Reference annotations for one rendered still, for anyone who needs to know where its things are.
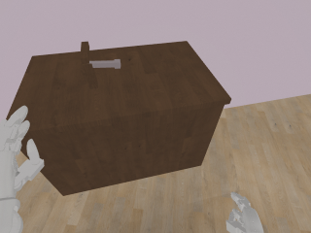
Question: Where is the robot left hand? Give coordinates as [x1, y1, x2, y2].
[0, 105, 45, 199]

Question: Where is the left robot forearm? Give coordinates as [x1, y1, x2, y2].
[0, 197, 23, 233]

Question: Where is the robot right hand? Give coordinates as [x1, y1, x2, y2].
[225, 191, 264, 233]

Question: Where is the tap lever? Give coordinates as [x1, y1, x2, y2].
[89, 59, 121, 69]

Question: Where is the counter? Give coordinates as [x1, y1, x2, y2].
[6, 41, 231, 196]

